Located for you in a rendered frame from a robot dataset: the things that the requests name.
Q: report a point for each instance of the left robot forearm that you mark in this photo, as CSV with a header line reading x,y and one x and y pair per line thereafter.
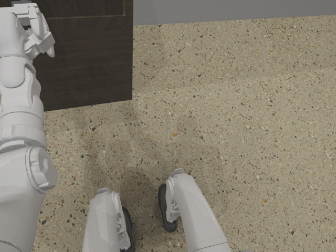
x,y
21,110

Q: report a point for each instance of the left robot upper arm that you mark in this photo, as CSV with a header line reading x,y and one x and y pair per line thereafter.
x,y
26,175

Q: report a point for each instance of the cabinet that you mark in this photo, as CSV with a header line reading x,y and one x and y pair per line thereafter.
x,y
93,61

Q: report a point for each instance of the robot left hand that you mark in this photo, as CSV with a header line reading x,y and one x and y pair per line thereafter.
x,y
13,37

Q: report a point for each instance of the drawer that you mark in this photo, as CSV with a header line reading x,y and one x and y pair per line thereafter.
x,y
74,8

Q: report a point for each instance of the robot left shin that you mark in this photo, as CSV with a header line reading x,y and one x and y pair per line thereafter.
x,y
123,238

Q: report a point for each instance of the robot shin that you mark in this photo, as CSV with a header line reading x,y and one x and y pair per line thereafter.
x,y
172,212
123,238

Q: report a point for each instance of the robot right shin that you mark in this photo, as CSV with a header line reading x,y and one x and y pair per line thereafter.
x,y
172,212

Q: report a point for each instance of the handle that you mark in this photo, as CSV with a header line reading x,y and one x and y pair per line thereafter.
x,y
22,2

